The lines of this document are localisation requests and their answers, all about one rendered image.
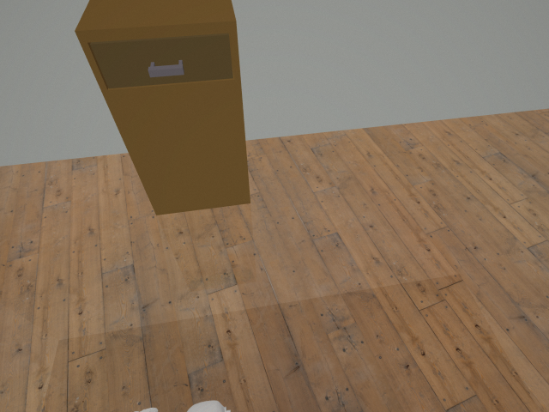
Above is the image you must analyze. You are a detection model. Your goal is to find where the cabinet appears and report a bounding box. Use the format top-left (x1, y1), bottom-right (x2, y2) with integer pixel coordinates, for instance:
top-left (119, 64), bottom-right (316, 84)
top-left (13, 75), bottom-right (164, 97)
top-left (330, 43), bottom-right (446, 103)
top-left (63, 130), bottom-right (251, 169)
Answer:
top-left (75, 0), bottom-right (250, 215)

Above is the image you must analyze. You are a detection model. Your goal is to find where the drawer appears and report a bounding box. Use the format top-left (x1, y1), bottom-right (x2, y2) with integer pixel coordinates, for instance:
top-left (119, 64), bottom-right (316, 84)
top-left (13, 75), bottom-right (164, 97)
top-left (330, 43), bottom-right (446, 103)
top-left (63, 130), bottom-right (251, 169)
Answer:
top-left (90, 33), bottom-right (233, 88)

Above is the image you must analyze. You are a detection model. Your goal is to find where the handle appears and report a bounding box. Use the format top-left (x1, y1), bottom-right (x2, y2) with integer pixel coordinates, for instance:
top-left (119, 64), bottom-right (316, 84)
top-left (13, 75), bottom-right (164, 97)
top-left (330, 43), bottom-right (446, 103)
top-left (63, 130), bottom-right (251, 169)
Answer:
top-left (148, 60), bottom-right (184, 77)

